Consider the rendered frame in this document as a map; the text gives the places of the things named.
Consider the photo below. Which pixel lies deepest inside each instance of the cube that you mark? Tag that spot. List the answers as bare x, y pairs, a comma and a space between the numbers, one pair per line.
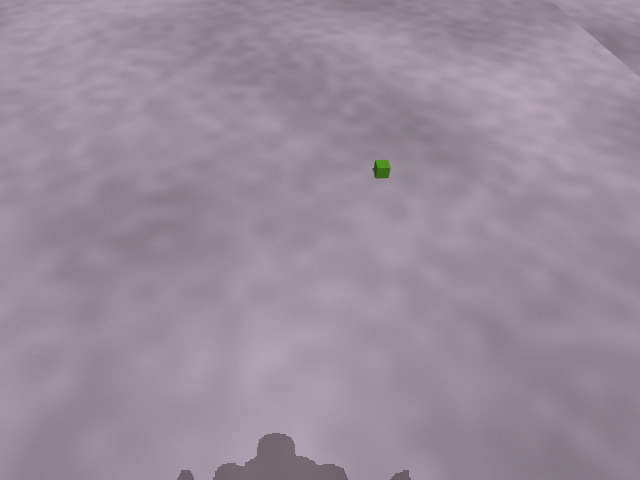
382, 169

